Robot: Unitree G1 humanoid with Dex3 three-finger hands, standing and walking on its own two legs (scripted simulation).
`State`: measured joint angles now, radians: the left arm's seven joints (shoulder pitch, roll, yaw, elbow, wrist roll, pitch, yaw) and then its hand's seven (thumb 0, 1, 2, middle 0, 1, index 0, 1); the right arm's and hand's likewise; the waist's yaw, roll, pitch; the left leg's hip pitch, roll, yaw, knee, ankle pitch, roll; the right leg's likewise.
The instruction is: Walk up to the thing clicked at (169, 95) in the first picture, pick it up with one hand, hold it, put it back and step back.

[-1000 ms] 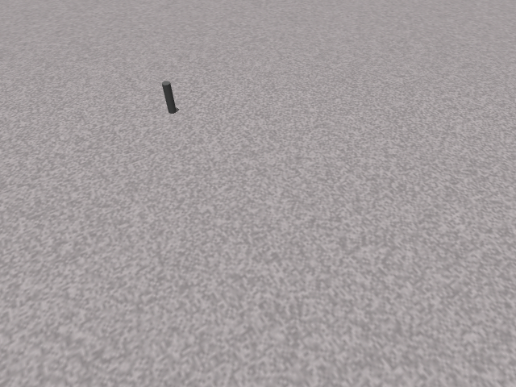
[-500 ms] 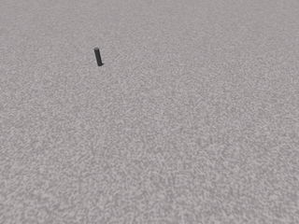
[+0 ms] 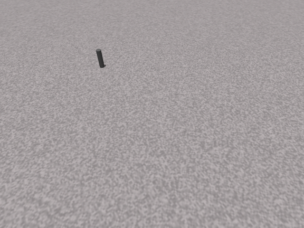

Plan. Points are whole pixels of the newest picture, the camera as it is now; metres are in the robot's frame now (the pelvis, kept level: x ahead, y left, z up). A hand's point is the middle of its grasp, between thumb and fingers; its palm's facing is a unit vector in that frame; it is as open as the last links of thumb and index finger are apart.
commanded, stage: stand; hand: left
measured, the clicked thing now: (100, 58) +1.90 +0.62 -0.68
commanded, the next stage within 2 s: walk up in 0.12 s
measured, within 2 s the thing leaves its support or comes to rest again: neither
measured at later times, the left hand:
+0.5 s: hand out of the picture +0.08 +0.40 -0.18, palm faces +0.14 -0.90 -0.41, open 7.4 cm
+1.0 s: hand (47, 139) +0.47 +0.44 -0.16, palm faces +0.12 -0.93 -0.35, open 7.4 cm
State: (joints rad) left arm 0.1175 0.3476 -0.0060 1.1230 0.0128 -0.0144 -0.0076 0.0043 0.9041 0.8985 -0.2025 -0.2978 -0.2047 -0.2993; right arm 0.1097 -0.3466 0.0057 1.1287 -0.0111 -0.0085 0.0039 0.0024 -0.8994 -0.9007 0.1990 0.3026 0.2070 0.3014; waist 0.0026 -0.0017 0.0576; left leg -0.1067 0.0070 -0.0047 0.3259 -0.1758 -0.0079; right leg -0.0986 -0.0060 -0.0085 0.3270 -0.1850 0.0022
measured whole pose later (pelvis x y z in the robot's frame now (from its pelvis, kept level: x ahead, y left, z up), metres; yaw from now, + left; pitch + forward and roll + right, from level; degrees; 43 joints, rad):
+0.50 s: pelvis +0.10 +0.09 -0.03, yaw +8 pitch -1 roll -2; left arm 0.28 0.52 0.09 1.04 0.05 -0.05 -0.07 0.01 0.90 0.90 -0.20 -0.30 -0.21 -0.30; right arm 0.20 -0.47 -0.12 0.99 -0.03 -0.02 0.13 0.01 -0.90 -0.90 0.20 0.30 0.20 0.30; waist 0.04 -0.03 -0.02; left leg -0.40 0.12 0.05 0.63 -0.19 -0.01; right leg 0.02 -0.13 -0.13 0.47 -0.46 0.00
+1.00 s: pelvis +0.38 +0.15 -0.03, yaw +12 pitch +0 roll +0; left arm 0.08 0.41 0.07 0.94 0.02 -0.04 -0.10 0.01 0.90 0.90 -0.20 -0.30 -0.20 -0.30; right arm 0.41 -0.42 -0.07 0.96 -0.02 -0.08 0.04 0.01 -0.89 -0.90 0.20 0.30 0.21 0.30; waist -0.05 0.02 0.06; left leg 0.13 0.04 0.04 0.43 -0.52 0.00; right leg -0.47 -0.04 -0.09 0.56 -0.07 -0.04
